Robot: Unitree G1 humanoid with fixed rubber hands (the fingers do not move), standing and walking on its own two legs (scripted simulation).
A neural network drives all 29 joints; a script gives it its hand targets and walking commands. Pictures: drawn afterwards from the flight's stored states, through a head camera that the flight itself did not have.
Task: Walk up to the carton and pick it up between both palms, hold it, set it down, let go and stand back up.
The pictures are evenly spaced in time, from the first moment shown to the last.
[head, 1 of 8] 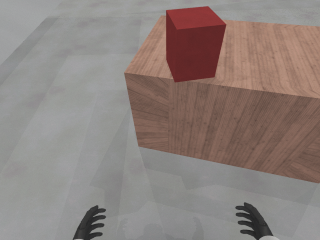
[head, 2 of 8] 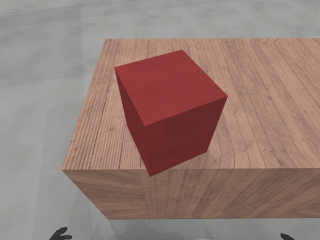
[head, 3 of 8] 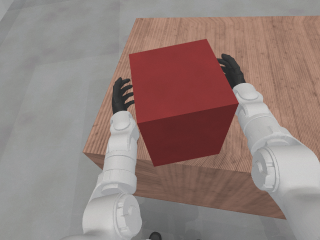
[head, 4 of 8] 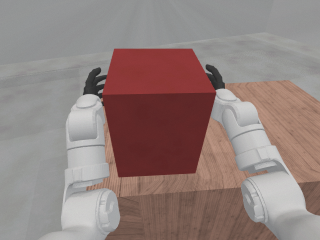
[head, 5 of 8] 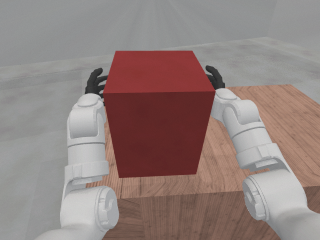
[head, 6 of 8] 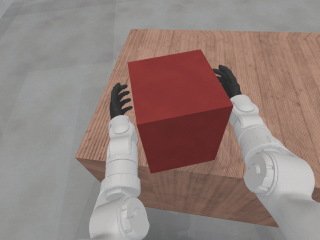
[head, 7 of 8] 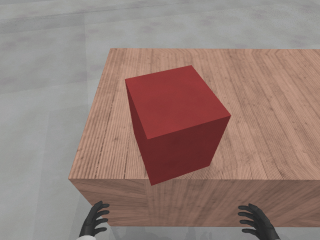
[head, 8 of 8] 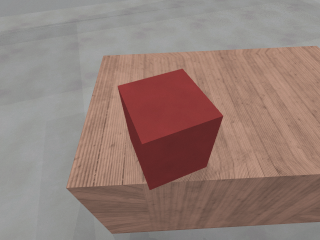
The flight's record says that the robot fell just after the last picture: no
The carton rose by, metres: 0.20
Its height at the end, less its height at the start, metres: +0.00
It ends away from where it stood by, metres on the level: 0.00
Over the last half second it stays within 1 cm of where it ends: yes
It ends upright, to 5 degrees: yes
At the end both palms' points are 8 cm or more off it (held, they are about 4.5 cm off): yes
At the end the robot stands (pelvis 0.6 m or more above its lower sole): yes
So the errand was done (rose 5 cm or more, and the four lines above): yes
